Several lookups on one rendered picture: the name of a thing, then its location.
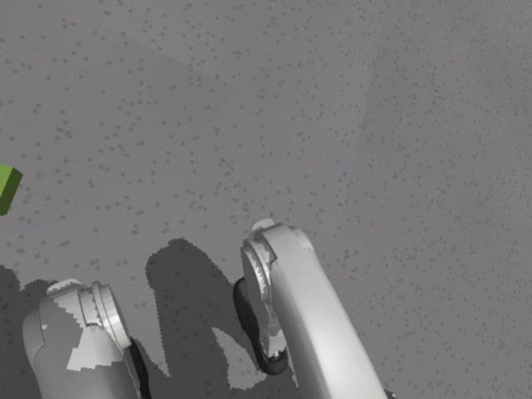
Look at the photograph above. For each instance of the small box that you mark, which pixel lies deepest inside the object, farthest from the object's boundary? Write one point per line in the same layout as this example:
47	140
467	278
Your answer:
9	181

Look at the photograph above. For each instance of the right robot foot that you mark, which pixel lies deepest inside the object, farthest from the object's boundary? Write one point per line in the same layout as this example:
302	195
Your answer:
249	323

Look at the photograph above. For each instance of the left robot foot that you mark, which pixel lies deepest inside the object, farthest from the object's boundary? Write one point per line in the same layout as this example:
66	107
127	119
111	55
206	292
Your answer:
141	371

